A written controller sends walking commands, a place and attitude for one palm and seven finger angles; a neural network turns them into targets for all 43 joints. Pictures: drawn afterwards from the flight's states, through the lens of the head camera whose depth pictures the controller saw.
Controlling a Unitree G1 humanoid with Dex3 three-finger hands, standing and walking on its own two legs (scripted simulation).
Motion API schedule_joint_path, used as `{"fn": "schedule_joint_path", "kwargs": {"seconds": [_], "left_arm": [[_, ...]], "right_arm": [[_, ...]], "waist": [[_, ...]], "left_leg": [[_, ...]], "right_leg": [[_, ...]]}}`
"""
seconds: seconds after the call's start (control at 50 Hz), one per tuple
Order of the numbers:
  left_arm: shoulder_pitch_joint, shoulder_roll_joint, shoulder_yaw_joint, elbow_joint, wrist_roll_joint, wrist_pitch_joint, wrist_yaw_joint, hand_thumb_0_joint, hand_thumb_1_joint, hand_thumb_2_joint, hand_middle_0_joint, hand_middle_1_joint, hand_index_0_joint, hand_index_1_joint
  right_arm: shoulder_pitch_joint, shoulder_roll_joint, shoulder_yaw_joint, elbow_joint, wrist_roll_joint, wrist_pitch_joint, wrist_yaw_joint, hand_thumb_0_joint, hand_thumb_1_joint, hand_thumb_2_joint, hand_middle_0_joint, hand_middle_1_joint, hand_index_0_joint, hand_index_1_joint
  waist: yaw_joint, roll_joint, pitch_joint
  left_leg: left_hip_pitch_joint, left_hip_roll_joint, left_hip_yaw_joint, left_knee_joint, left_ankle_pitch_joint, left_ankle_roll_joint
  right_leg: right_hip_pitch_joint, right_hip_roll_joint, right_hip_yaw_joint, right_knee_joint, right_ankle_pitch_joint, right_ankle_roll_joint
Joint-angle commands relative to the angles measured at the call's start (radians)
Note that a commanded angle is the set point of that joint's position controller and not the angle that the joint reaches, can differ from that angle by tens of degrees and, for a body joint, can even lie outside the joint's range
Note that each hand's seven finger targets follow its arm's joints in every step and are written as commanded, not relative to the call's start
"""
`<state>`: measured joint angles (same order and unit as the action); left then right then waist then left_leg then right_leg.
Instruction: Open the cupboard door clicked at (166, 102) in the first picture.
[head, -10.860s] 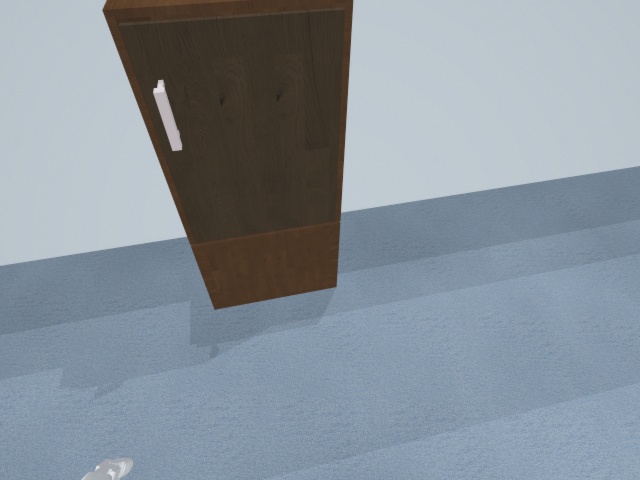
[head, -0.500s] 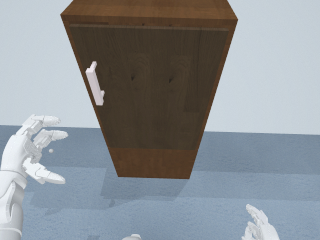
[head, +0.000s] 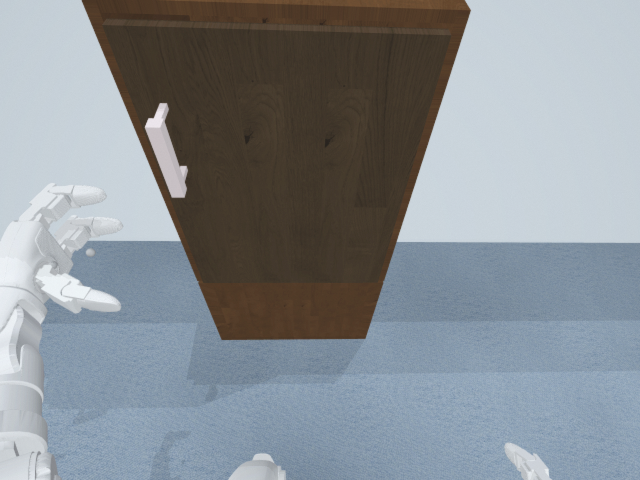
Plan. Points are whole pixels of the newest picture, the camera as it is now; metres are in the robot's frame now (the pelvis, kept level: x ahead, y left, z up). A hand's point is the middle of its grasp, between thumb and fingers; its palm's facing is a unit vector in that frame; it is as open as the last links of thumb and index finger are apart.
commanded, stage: move the hooked fingers beside the handle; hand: left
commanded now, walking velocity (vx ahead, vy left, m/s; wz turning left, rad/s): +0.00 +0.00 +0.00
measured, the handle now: (170, 152) +0.54 +0.25 +0.08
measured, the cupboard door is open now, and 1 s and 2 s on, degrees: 0 0 0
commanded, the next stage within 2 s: none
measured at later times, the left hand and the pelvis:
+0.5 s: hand (112, 212) +0.41 +0.29 +0.09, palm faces +0.05 -1.00 -0.01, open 14.0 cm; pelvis +0.01 +0.02 +0.00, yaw +0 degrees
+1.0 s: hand (120, 187) +0.46 +0.29 +0.09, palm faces +0.06 -1.00 +0.00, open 14.0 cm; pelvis +0.00 +0.01 -0.02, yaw -1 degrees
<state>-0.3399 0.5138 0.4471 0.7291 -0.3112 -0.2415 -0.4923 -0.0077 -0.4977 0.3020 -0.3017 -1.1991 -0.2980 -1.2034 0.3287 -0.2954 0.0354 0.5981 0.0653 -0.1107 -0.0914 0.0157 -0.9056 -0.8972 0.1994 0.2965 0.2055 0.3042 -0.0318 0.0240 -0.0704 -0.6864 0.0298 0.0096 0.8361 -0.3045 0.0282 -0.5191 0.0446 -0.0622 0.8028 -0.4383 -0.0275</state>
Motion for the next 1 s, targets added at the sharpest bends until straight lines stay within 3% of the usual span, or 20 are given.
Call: {"fn": "schedule_joint_path", "kwargs": {"seconds": [0.0, 0.04, 0.1, 0.16, 0.2, 0.22, 0.26, 0.28, 0.32, 0.42, 0.48, 0.5, 0.52, 0.62, 0.64, 0.74, 0.8, 0.94, 0.98], "left_arm": [[-0.363, 0.269, 0.046, -0.183, -0.013, -0.081, 0.008, 0.000, -0.500, 0.300, -0.300, -1.200, -0.300, -1.200], [-0.390, 0.287, 0.058, -0.193, -0.006, -0.099, 0.014, 0.000, -0.500, 0.300, -0.300, -1.200, -0.300, -1.200], [-0.421, 0.262, 0.030, -0.215, 0.007, -0.111, 0.028, 0.000, -0.500, 0.300, -0.300, -1.200, -0.300, -1.200], [-0.418, 0.255, 0.026, -0.181, 0.016, -0.095, 0.044, 0.000, -0.500, 0.300, -0.300, -1.200, -0.300, -1.200], [-0.449, 0.283, 0.042, -0.130, 0.029, -0.079, 0.055, 0.000, -0.500, 0.300, -0.300, -1.200, -0.300, -1.200], [-0.465, 0.295, 0.055, -0.121, 0.027, -0.079, 0.062, 0.000, -0.500, 0.300, -0.300, -1.200, -0.300, -1.200], [-0.471, 0.309, 0.064, -0.103, 0.038, -0.077, 0.069, 0.000, -0.500, 0.300, -0.300, -1.200, -0.300, -1.200], [-0.501, 0.298, 0.045, -0.107, 0.046, -0.082, 0.071, 0.000, -0.500, 0.300, -0.300, -1.200, -0.300, -1.200], [-0.512, 0.270, 0.027, -0.146, 0.047, -0.101, 0.078, 0.000, -0.500, 0.300, -0.300, -1.200, -0.300, -1.200], [-0.564, 0.250, 0.003, -0.083, 0.050, -0.112, 0.077, 0.000, -0.500, 0.300, -0.300, -1.200, -0.300, -1.200], [-0.585, 0.314, 0.042, 0.015, 0.064, -0.095, 0.072, 0.000, -0.500, 0.300, -0.300, -1.200, -0.300, -1.200], [-0.621, 0.295, 0.016, 0.032, 0.067, -0.093, 0.070, 0.000, -0.500, 0.300, -0.300, -1.200, -0.300, -1.200], [-0.647, 0.324, 0.039, 0.039, 0.067, -0.101, 0.072, 0.000, -0.500, 0.300, -0.300, -1.200, -0.300, -1.200], [-0.739, 0.355, 0.048, 0.008, 0.080, -0.164, 0.076, 0.000, -0.500, 0.300, -0.300, -1.200, -0.300, -1.200], [-0.711, 0.386, 0.076, 0.047, 0.086, -0.168, 0.074, 0.000, -0.500, 0.300, -0.300, -1.200, -0.300, -1.200], [-0.749, 0.418, 0.076, 0.175, 0.091, -0.153, 0.042, 0.000, -0.500, 0.300, -0.300, -1.200, -0.300, -1.200], [-0.765, 0.447, 0.073, 0.221, 0.105, -0.133, 0.024, 0.000, -0.500, 0.300, -0.300, -1.200, -0.300, -1.200], [-0.901, 0.487, 0.073, 0.252, 0.107, -0.161, 0.021, 0.000, -0.500, 0.300, -0.300, -1.200, -0.300, -1.200], [-0.907, 0.520, 0.091, 0.287, 0.118, -0.156, 0.022, 0.000, -0.500, 0.300, -0.300, -1.200, -0.300, -1.200]], "right_arm": [[0.001, -0.151, -0.068, -0.127, -0.005, -0.035, -0.012, 0.000, -0.900, -0.900, 0.200, 0.300, 0.200, 0.300], [0.009, -0.153, -0.071, -0.120, -0.006, -0.033, -0.012, 0.000, -0.900, -0.900, 0.200, 0.300, 0.200, 0.300], [0.019, -0.152, -0.072, -0.113, -0.010, -0.027, -0.007, 0.000, -0.900, -0.900, 0.200, 0.300, 0.200, 0.300], [0.026, -0.154, -0.071, -0.111, -0.012, -0.017, -0.004, 0.000, -0.900, -0.900, 0.200, 0.300, 0.200, 0.300], [0.035, -0.160, -0.071, -0.104, -0.013, -0.004, -0.004, 0.000, -0.900, -0.900, 0.200, 0.300, 0.200, 0.300], [0.038, -0.160, -0.069, -0.104, -0.016, -0.002, -0.005, 0.000, -0.900, -0.900, 0.200, 0.300, 0.200, 0.300], [0.042, -0.161, -0.068, -0.110, -0.018, 0.005, -0.003, 0.000, -0.900, -0.900, 0.200, 0.300, 0.200, 0.300], [0.044, -0.160, -0.069, -0.108, -0.018, 0.009, -0.002, 0.000, -0.900, -0.900, 0.200, 0.300, 0.200, 0.300], [0.051, -0.155, -0.072, -0.112, -0.023, 0.010, 0.004, 0.000, -0.900, -0.900, 0.200, 0.300, 0.200, 0.300], [0.070, -0.161, -0.074, -0.097, -0.023, 0.030, 0.010, 0.000, -0.900, -0.900, 0.200, 0.300, 0.200, 0.300], [0.080, -0.171, -0.073, -0.087, -0.023, 0.049, 0.007, 0.000, -0.900, -0.900, 0.200, 0.300, 0.200, 0.300], [0.080, -0.169, -0.070, -0.085, -0.022, 0.053, 0.007, 0.000, -0.900, -0.900, 0.200, 0.300, 0.200, 0.300], [0.084, -0.170, -0.069, -0.082, -0.024, 0.056, 0.005, 0.000, -0.900, -0.900, 0.200, 0.300, 0.200, 0.300], [0.100, -0.169, -0.072, -0.075, -0.032, 0.068, 0.008, 0.000, -0.900, -0.900, 0.200, 0.300, 0.200, 0.300], [0.104, -0.173, -0.074, -0.070, -0.032, 0.073, 0.011, 0.000, -0.900, -0.900, 0.200, 0.300, 0.200, 0.300], [0.117, -0.178, -0.070, -0.055, -0.025, 0.097, 0.005, 0.000, -0.900, -0.900, 0.200, 0.300, 0.200, 0.300], [0.129, -0.183, -0.068, -0.058, -0.025, 0.110, 0.004, 0.000, -0.900, -0.900, 0.200, 0.300, 0.200, 0.300], [0.158, -0.192, -0.067, -0.040, -0.027, 0.120, -0.002, 0.000, -0.900, -0.900, 0.200, 0.300, 0.200, 0.300], [0.173, -0.196, -0.065, -0.034, -0.028, 0.125, -0.003, 0.000, -0.900, -0.900, 0.200, 0.300, 0.200, 0.300]], "waist": [[-0.009, 0.057, -0.271], [-0.005, 0.097, -0.312], [-0.011, 0.135, -0.331], [-0.011, 0.119, -0.324], [-0.022, 0.087, -0.291], [-0.014, 0.070, -0.296], [-0.010, 0.088, -0.313], [-0.021, 0.116, -0.314], [-0.017, 0.136, -0.365], [-0.037, 0.099, -0.356], [-0.042, 0.078, -0.318], [-0.054, 0.074, -0.307], [-0.046, 0.076, -0.316], [-0.051, 0.144, -0.414], [-0.044, 0.128, -0.430], [-0.069, 0.088, -0.375], [-0.070, 0.115, -0.352], [-0.110, 0.111, -0.384], [-0.106, 0.120, -0.398]], "left_leg": [[0.310, -0.020, -0.054, -0.090, 0.108, 0.021], [0.348, -0.016, -0.061, -0.085, 0.125, 0.016], [0.415, -0.006, -0.091, -0.097, 0.141, 0.008], [0.409, -0.004, -0.099, -0.100, 0.152, 0.007], [0.377, 0.000, -0.103, -0.107, 0.115, 0.006], [0.365, -0.004, -0.103, -0.101, 0.127, 0.010], [0.373, -0.002, -0.101, -0.102, 0.144, 0.005], [0.394, 0.001, -0.102, -0.098, 0.158, 0.003], [0.438, 0.002, -0.107, -0.080, 0.233, 0.001], [0.430, 0.007, -0.115, -0.068, 0.231, 0.000], [0.371, 0.006, -0.103, -0.070, 0.181, 0.004], [0.359, 0.003, -0.099, -0.068, 0.165, 0.007], [0.345, 0.000, -0.097, -0.057, 0.176, 0.009], [0.415, 0.004, -0.103, -0.027, 0.242, 0.005], [0.410, 0.006, -0.100, -0.022, 0.242, 0.003], [0.305, 0.001, -0.075, -0.004, 0.195, 0.018], [0.270, -0.001, -0.073, 0.000, 0.186, 0.019], [0.246, 0.007, -0.079, 0.035, 0.148, 0.025], [0.241, 0.008, -0.086, 0.040, 0.157, 0.022]], "right_leg": [[-0.091, 0.006, 0.044, -0.128, 0.189, 0.010], [-0.103, 0.010, 0.042, -0.117, 0.188, 0.004], [-0.148, 0.012, 0.023, -0.110, 0.166, -0.004], [-0.153, 0.013, 0.018, -0.107, 0.172, -0.005], [-0.167, 0.012, 0.014, -0.109, 0.149, -0.001], [-0.150, 0.014, 0.015, -0.108, 0.159, -0.005], [-0.149, 0.011, 0.014, -0.104, 0.169, -0.004], [-0.169, 0.011, 0.014, -0.100, 0.172, -0.004], [-0.165, 0.015, 0.014, -0.089, 0.209, -0.009], [-0.190, 0.020, 0.010, -0.085, 0.204, -0.008], [-0.199, 0.015, 0.014, -0.090, 0.186, -0.002], [-0.206, 0.014, 0.015, -0.091, 0.180, 0.001], [-0.192, 0.015, 0.019, -0.086, 0.190, -0.004], [-0.214, 0.019, 0.023, -0.062, 0.215, -0.008], [-0.207, 0.021, 0.027, -0.061, 0.219, -0.004], [-0.200, 0.021, 0.036, -0.063, 0.228, 0.006], [-0.211, 0.020, 0.039, -0.062, 0.223, 0.005], [-0.267, 0.024, 0.053, -0.049, 0.176, 0.012], [-0.271, 0.025, 0.050, -0.039, 0.176, 0.009]]}}
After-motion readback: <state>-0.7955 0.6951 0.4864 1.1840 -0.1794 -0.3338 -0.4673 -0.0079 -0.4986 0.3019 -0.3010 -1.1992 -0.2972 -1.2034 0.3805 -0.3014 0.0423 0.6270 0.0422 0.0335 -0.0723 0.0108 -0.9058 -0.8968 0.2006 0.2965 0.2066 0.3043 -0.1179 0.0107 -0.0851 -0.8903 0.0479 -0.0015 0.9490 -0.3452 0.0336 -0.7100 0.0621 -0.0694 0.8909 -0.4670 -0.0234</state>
